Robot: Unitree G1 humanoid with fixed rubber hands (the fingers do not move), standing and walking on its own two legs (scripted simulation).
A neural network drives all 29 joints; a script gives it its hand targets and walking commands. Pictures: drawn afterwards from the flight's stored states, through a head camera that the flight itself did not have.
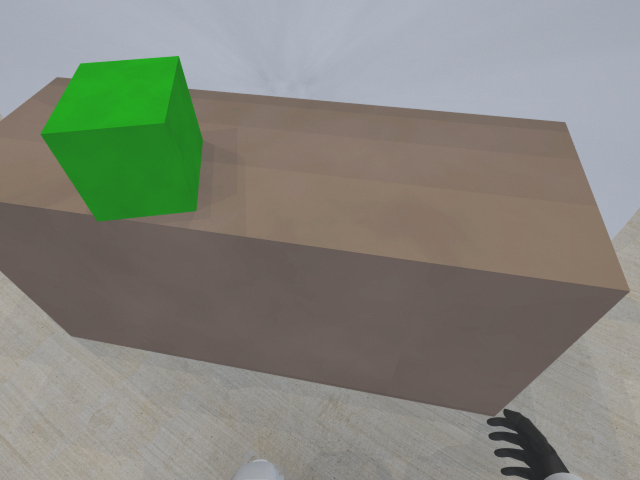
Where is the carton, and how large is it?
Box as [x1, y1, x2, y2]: [41, 56, 202, 221]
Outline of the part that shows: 178,56 80,63 41,132 41,135 98,221 195,210 196,208 202,139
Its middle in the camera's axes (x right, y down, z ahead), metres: -0.35 -0.20 +0.76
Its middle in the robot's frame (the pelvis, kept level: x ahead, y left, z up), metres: +0.69 +0.39 +0.03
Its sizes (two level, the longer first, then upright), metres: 0.238 0.188 0.198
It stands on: a pedestal, 0.67 m high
